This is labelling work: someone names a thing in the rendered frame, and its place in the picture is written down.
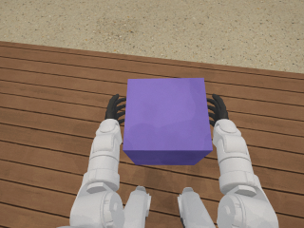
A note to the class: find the right robot upper arm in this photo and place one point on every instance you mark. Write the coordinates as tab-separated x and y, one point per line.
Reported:
239	211

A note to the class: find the robot left thigh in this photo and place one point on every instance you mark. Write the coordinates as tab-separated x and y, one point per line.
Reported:
136	209

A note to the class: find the left robot hand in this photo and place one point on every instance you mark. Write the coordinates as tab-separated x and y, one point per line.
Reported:
112	109

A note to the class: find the robot left forearm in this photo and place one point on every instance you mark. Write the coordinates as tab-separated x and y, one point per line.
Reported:
102	172

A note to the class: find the right robot hand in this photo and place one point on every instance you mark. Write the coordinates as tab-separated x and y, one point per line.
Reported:
219	109

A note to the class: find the robot left shin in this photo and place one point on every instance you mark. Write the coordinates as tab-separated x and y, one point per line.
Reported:
141	188

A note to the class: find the left robot upper arm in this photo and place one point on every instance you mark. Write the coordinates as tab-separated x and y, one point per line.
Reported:
97	210

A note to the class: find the robot right forearm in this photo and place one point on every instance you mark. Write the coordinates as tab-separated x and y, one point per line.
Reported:
235	166

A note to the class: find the carton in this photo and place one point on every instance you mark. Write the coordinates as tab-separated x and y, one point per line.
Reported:
166	121

